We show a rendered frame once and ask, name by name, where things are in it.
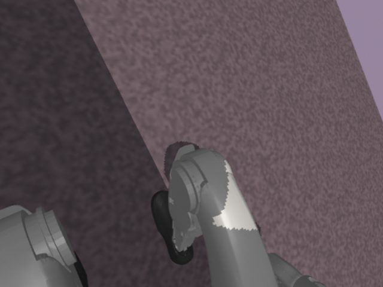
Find left robot foot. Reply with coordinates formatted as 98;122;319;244
73;250;89;287

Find right robot hand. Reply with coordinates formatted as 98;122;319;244
268;253;303;287

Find right robot arm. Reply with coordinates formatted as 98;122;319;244
293;275;327;287

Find right robot foot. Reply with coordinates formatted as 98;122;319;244
151;190;193;265

